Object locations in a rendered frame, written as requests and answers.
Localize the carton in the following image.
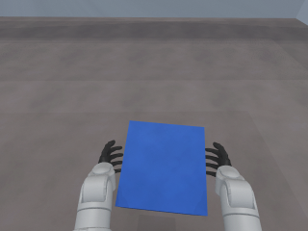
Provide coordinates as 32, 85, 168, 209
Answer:
115, 120, 208, 217

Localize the right robot hand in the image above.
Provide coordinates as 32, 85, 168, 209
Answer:
205, 142, 232, 177

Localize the right robot forearm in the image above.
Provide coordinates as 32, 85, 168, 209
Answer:
215, 166, 262, 231

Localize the left robot forearm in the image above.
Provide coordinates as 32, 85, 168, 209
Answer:
73, 162, 116, 231

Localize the left robot hand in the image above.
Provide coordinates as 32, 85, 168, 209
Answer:
98, 140, 123, 173

